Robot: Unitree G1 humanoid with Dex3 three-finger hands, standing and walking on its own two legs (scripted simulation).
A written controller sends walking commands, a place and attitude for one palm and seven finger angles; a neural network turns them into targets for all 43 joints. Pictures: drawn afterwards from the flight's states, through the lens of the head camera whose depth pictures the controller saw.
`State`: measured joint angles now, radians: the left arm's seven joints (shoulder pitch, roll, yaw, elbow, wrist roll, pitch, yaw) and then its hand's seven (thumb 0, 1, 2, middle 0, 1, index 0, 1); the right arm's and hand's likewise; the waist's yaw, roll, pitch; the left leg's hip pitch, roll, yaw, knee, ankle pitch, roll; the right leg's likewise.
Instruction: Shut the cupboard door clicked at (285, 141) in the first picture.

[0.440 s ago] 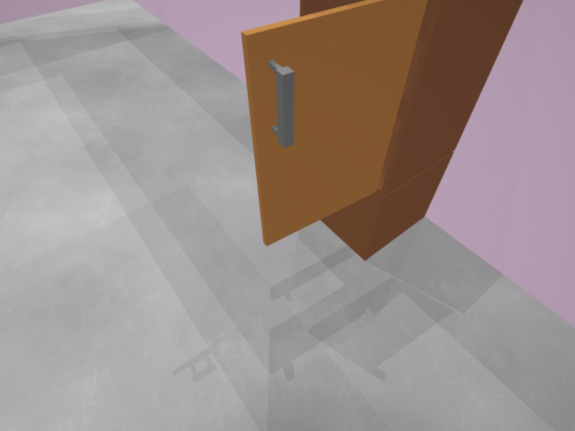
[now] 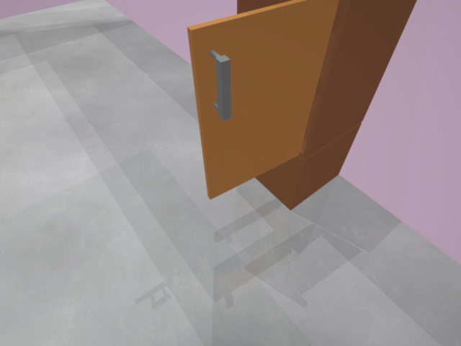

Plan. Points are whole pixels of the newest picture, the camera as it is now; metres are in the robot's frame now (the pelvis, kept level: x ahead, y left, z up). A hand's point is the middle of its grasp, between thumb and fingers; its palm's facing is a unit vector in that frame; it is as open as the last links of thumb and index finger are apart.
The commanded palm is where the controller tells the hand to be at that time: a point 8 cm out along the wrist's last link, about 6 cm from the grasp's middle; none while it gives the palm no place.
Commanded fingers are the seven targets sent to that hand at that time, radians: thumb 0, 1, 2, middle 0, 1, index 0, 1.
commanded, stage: look at it before walking up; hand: left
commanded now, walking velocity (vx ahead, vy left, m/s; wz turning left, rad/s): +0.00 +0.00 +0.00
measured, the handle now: (219, 86) +0.64 +0.06 +0.11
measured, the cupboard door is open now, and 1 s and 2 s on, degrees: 84 84 84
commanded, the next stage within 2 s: walk to a spot facing it in 0.50 s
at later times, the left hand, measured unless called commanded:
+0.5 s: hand out of the picture +0.07 +0.23 -0.16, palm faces -0.03 -0.95 -0.31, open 7.4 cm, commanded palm none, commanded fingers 0.00 0.90 0.90 -0.20 -0.30 -0.20 -0.30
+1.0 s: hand out of the picture +0.07 +0.20 -0.18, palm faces -0.15 -0.96 -0.24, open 7.4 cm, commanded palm none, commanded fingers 0.00 0.90 0.90 -0.20 -0.30 -0.20 -0.30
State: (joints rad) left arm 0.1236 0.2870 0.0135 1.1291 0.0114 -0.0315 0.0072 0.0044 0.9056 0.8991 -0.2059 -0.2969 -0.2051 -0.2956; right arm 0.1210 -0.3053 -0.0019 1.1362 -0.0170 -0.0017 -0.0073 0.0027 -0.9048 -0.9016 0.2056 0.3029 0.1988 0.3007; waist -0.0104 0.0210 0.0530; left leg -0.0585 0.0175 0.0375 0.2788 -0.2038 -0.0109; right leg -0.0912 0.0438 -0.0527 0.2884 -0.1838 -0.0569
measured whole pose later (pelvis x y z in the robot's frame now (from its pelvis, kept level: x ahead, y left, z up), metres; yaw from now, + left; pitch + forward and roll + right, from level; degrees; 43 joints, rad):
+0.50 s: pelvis +0.00 +0.00 +0.00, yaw +0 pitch -1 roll +0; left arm 0.12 0.29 0.01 1.13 0.01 -0.03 0.01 0.00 0.91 0.90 -0.21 -0.30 -0.21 -0.30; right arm 0.13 -0.31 0.00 1.14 -0.02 0.00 -0.01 0.00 -0.90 -0.90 0.21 0.30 0.20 0.30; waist -0.01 0.01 0.06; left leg -0.05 0.02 0.04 0.27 -0.21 -0.01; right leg -0.08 0.05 -0.05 0.28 -0.18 -0.06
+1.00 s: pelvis -0.02 +0.00 -0.02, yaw -10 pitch -1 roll +2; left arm 0.16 0.23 0.05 1.00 0.03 0.07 -0.02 0.00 0.91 0.90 -0.20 -0.30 -0.20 -0.30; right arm 0.17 -0.22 -0.03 1.02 -0.03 0.03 -0.03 0.00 -0.90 -0.90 0.21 0.30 0.20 0.30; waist 0.01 -0.02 0.12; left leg -0.15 0.06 0.21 0.50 -0.33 0.00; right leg -0.35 0.05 0.03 0.79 -0.42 -0.02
